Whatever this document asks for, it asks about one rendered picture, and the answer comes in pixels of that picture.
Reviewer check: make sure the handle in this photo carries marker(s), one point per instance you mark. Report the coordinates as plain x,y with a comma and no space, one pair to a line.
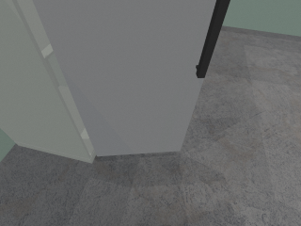
220,10

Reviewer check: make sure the fridge door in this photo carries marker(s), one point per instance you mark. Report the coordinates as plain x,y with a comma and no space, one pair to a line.
130,66

